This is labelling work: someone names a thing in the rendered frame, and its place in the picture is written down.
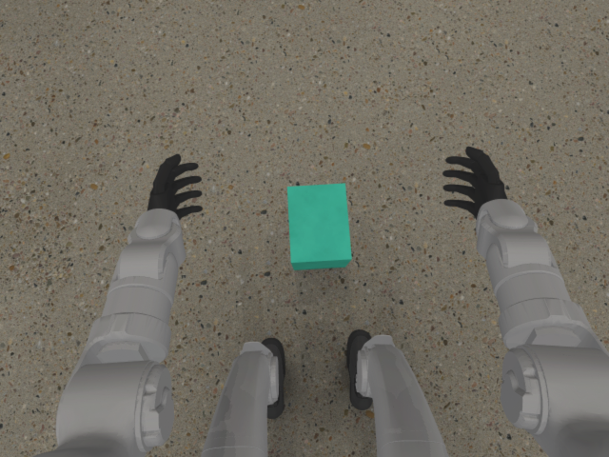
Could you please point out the robot right forearm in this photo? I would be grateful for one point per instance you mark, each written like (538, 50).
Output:
(535, 306)

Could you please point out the robot right foot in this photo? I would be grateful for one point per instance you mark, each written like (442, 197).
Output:
(355, 342)

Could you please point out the robot right hand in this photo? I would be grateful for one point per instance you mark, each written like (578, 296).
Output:
(485, 180)

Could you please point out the left robot upper arm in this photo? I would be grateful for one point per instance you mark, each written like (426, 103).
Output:
(115, 410)

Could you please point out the right robot upper arm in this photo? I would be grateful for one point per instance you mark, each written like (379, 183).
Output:
(560, 395)

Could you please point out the robot left forearm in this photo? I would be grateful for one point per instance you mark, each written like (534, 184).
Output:
(134, 322)

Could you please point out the robot right shin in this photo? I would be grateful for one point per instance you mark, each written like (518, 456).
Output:
(376, 340)

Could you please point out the carton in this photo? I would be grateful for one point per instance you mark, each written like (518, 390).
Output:
(318, 226)

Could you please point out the robot left hand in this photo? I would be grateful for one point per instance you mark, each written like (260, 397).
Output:
(163, 195)

